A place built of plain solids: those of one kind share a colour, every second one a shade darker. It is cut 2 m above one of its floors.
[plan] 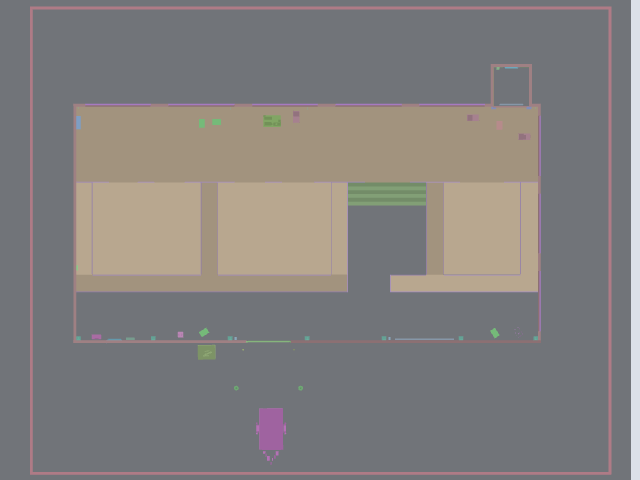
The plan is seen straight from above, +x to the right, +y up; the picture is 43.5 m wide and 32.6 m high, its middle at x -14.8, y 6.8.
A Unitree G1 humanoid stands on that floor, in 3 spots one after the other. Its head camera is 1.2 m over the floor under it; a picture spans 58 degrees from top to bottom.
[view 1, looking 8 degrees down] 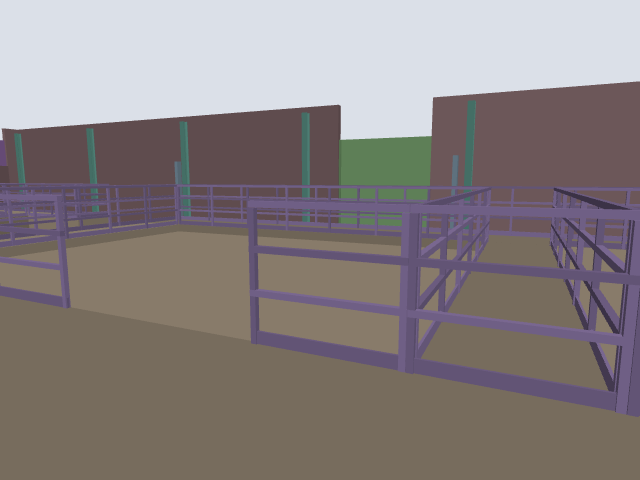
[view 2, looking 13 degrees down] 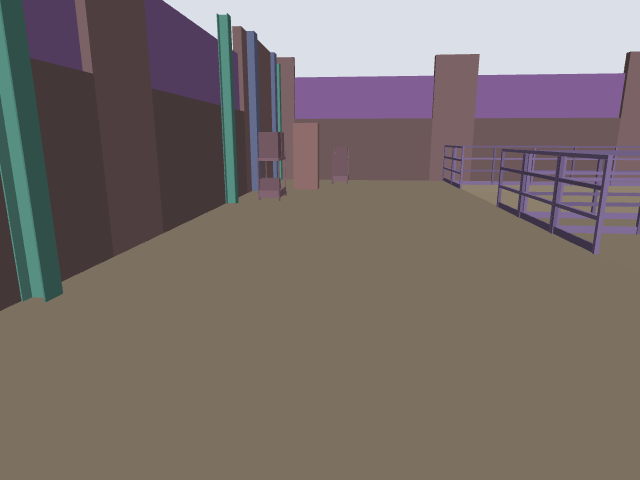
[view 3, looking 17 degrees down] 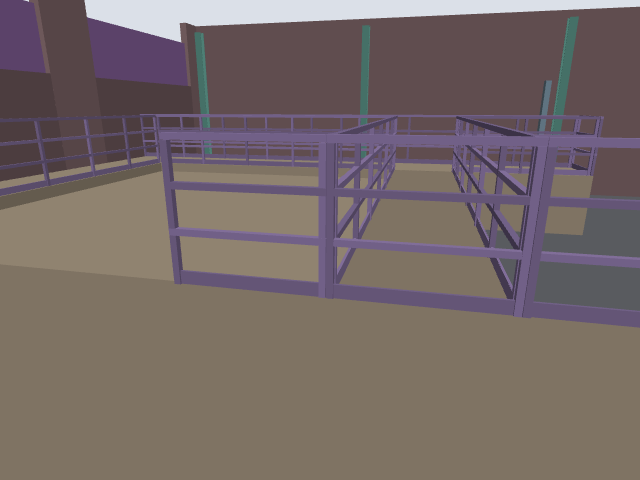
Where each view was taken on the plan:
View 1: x -22.35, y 13.30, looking -65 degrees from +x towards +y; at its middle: raised_floor_bank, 9.86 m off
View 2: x -13.45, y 13.30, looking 5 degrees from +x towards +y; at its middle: raised_floor_bank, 5.33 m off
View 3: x -6.95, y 13.30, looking -77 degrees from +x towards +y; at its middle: deck_rail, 2.73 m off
